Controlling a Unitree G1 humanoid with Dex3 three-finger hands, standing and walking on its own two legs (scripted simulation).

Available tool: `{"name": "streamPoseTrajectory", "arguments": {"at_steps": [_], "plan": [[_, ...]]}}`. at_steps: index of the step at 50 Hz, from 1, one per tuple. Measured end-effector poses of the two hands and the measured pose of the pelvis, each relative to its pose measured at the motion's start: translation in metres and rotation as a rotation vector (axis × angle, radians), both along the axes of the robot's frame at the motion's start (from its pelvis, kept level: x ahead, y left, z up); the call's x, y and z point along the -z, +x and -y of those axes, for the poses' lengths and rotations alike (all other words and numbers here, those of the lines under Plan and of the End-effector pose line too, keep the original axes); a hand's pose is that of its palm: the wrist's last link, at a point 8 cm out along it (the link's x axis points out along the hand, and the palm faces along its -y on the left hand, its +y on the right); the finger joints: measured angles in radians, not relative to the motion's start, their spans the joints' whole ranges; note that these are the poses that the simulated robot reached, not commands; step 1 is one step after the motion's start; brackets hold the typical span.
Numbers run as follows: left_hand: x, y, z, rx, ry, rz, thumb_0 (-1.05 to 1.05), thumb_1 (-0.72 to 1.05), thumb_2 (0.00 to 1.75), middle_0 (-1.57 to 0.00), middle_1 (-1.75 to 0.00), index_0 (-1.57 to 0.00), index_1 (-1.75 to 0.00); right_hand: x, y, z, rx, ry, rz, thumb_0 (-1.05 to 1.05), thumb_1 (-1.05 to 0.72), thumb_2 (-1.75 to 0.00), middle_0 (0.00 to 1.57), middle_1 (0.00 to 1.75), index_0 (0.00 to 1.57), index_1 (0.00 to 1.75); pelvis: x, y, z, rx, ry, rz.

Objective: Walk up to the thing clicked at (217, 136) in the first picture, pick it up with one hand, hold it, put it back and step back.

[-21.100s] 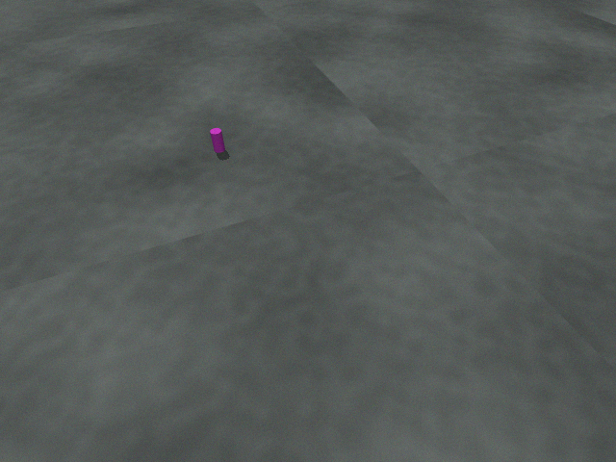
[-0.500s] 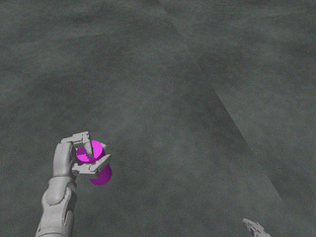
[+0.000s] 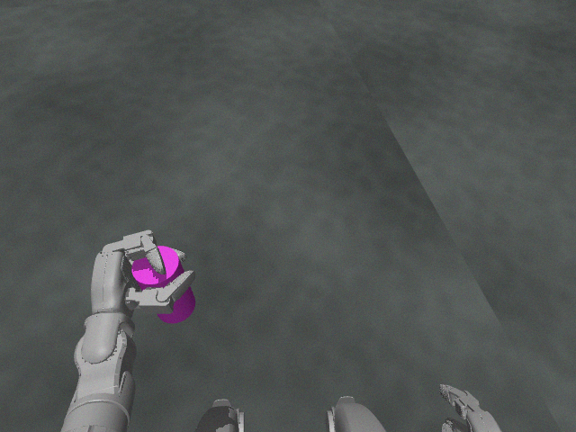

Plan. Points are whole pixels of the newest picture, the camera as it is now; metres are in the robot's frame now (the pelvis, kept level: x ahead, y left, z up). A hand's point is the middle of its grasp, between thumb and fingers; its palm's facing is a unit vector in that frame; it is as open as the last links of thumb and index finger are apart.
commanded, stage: crouch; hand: left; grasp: from the side
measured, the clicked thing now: (166, 286) +0.35 +0.18 -0.05
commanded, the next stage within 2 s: lower in 1.48 s
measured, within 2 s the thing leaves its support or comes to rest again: neither
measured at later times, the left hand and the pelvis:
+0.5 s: hand (191, 306) +0.39 +0.18 -0.25, palm faces +0.06 -1.00 -0.02, open 5.4 cm; pelvis -0.04 +0.00 -0.21, yaw -2 degrees
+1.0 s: hand (201, 317) +0.42 +0.19 -0.42, palm faces +0.06 -1.00 -0.01, open 5.6 cm; pelvis -0.07 +0.00 -0.36, yaw -6 degrees
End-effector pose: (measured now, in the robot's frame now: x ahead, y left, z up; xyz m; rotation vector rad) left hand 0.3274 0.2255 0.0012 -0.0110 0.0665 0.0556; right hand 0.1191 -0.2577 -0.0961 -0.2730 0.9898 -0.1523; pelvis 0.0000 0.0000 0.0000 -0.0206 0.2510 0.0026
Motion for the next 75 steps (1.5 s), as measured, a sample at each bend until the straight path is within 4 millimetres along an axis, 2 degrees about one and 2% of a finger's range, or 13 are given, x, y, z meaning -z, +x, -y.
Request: {"name": "streamPoseTrajectory", "arguments": {"at_steps": [4, 9, 15, 20, 28, 38, 45, 52, 62, 75], "plan": [[0.040, 0.009, -0.003, 0.008, 0.006, 0.025, 0.02, -0.11, 0.99, -0.78, -1.07, -1.33, -1.39, 0.034, -0.010, 0.005, -0.010, -0.019, -0.044, 0.00, -0.88, -0.90, 0.20, 0.30, 0.21, 0.30, 0.033, -0.004, 0.000, 0.000, -0.005, -0.090], [0.095, 0.020, -0.005, 0.018, 0.017, 0.046, 0.02, -0.12, 1.00, -0.78, -1.07, -1.35, -1.41, 0.086, -0.020, 0.009, -0.020, -0.029, -0.104, 0.00, -0.89, -0.90, 0.20, 0.30, 0.20, 0.30, 0.081, -0.010, 0.000, 0.002, -0.012, -0.190], [0.158, 0.030, -0.008, -0.006, 0.021, 0.043, 0.02, -0.12, 1.01, -0.79, -1.06, -1.35, -1.43, 0.150, -0.028, 0.005, -0.035, -0.013, -0.167, 0.00, -0.90, -0.90, 0.20, 0.30, 0.20, 0.30, 0.136, -0.019, 0.000, 0.010, -0.019, -0.274], [0.203, 0.034, -0.010, -0.009, 0.025, 0.039, 0.02, -0.13, 1.01, -0.79, -1.06, -1.35, -1.43, 0.196, -0.035, -0.001, -0.054, 0.004, -0.200, 0.00, -0.90, -0.90, 0.20, 0.30, 0.20, 0.30, 0.175, -0.029, 0.000, 0.016, -0.022, -0.312], [0.277, 0.041, -0.011, -0.009, 0.029, 0.026, 0.02, -0.13, 1.02, -0.80, -1.05, -1.33, -1.44, 0.258, -0.056, 0.000, -0.081, -0.005, -0.245, 0.00, -0.91, -0.91, 0.20, 0.30, 0.21, 0.30, 0.238, -0.047, -0.001, 0.024, -0.031, -0.337], [0.358, 0.053, -0.015, -0.006, 0.037, 0.032, 0.02, -0.13, 1.02, -0.80, -1.05, -1.33, -1.44, 0.322, -0.101, 0.010, -0.073, -0.046, -0.335, 0.00, -0.91, -0.91, 0.20, 0.30, 0.20, 0.30, 0.312, -0.065, -0.002, 0.039, -0.046, -0.299], [0.397, 0.063, -0.018, -0.005, 0.032, 0.027, 0.02, -0.13, 1.02, -0.80, -1.05, -1.31, -1.42, 0.348, -0.127, 0.012, -0.065, -0.065, -0.401, 0.00, -0.91, -0.90, 0.20, 0.30, 0.20, 0.30, 0.345, -0.069, -0.004, 0.054, -0.063, -0.269], [0.426, 0.071, -0.019, -0.006, 0.021, 0.018, 0.02, -0.14, 1.02, -0.80, -1.05, -1.29, -1.39, 0.362, -0.138, 0.013, -0.081, -0.086, -0.450, 0.00, -0.91, -0.90, 0.20, 0.30, 0.21, 0.30, 0.366, -0.069, -0.005, 0.070, -0.081, -0.245], [0.459, 0.080, -0.020, 0.010, 0.028, 0.005, 0.02, -0.14, 1.02, -0.80, -1.05, -1.29, -1.39, 0.369, -0.136, 0.016, -0.122, -0.129, -0.480, 0.00, -0.91, -0.90, 0.21, 0.30, 0.21, 0.30, 0.383, -0.067, -0.008, 0.093, -0.108, -0.217], [0.489, 0.087, -0.020, 0.014, 0.030, -0.001, 0.02, -0.14, 1.02, -0.81, -1.04, -1.32, -1.40, 0.366, -0.124, 0.017, -0.193, -0.188, -0.511, 0.00, -0.91, -0.90, 0.21, 0.30, 0.21, 0.30, 0.392, -0.065, -0.011, 0.112, -0.142, -0.186]]}}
